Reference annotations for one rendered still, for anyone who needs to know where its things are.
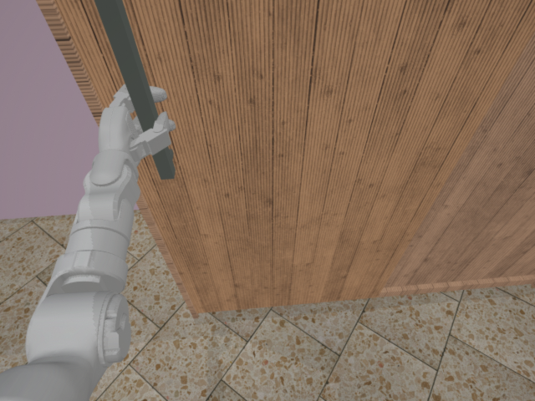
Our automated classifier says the wardrobe door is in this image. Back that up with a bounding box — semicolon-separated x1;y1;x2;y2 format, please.
54;0;535;313
384;32;535;287

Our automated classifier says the robot left upper arm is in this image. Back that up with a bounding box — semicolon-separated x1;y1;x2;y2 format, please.
0;291;131;401

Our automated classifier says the handle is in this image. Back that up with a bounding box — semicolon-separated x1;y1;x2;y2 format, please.
94;0;176;180

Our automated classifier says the left robot forearm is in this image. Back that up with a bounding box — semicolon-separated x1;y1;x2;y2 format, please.
25;150;140;360

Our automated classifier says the left robot hand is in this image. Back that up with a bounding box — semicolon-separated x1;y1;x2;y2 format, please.
99;84;176;167

